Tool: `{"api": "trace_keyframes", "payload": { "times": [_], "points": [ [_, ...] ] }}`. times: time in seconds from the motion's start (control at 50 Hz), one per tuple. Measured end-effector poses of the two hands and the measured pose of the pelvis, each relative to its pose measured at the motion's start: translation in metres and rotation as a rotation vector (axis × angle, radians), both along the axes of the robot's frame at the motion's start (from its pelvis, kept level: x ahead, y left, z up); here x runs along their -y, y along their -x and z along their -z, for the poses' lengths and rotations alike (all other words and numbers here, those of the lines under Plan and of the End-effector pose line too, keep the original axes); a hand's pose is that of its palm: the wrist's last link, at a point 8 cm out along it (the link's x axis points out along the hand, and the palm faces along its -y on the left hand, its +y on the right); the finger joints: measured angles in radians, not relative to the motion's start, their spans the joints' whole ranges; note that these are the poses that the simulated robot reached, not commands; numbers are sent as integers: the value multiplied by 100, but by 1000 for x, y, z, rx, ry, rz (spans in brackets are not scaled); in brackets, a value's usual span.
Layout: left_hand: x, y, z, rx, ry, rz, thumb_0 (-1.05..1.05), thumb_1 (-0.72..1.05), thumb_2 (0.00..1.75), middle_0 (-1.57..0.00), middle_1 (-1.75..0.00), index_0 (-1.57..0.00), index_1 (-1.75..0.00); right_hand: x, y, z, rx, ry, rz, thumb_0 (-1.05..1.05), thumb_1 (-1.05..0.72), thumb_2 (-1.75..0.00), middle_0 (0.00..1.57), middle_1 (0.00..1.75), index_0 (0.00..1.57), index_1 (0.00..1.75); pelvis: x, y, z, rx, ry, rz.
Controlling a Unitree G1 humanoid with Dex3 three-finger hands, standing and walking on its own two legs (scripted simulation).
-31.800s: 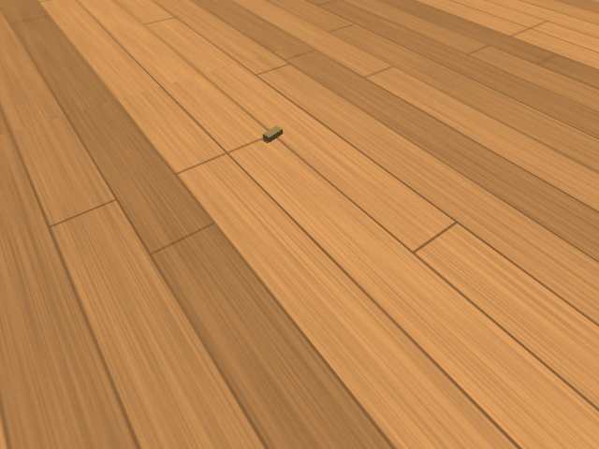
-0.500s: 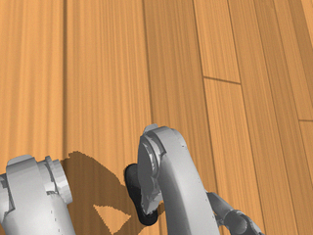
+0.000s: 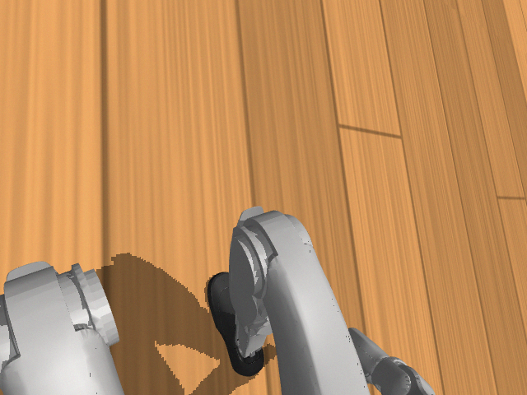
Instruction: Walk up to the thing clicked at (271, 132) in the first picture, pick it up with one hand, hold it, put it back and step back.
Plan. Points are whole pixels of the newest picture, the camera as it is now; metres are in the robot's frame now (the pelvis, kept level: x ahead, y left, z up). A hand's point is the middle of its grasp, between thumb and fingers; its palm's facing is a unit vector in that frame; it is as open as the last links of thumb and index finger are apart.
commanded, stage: settle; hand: left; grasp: from above
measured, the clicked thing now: out of the picture +0.41 +0.40 -0.27
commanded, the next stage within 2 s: lift in 0.92 s
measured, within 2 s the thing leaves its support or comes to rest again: leaves its support in 0.36 s
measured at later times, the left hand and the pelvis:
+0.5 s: hand out of the picture +0.40 +0.41 -0.20, palm faces -0.40 -0.13 -0.91, open 7.9 cm; pelvis +0.00 +0.00 +0.00, yaw +1 degrees
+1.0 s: hand out of the picture +0.40 +0.40 -0.12, palm faces -0.46 -0.12 -0.88, open 7.7 cm; pelvis -0.01 -0.01 +0.03, yaw +4 degrees
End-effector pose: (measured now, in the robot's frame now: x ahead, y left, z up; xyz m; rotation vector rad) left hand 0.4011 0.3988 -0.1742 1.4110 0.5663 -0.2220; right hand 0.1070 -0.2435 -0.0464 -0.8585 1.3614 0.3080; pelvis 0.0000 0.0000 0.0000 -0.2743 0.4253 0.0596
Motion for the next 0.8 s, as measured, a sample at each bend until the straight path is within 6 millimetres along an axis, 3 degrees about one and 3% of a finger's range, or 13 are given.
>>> {"api": "trace_keyframes", "payload": {
  "times": [0.36, 0.6, 0.8],
  "points": [
    [-4, -1, -11, 31, -24, 21, 0, 37, 19, -84, -30, -87, -26, 7, -12, -5, 37, 14, 5, 0, -90, -90, 20, 30, 21, 30, 1, -3, 0, -17, -6, -6],
    [-25, -5, -61, 49, -86, -24, 1, 36, 15, -89, -25, -92, -21, 17, -17, -6, 75, -21, 111, 0, -90, -90, 20, 30, 21, 30, 1, -3, -10, -78, -10, -28],
    [-16, 1, -96, -29, -49, 19, 1, 37, 9, -93, -19, -96, -15, 18, -17, -2, 57, -53, 188, 0, -89, -90, 20, 30, 21, 30, 4, 2, -27, -106, -30, -50]
  ]
}}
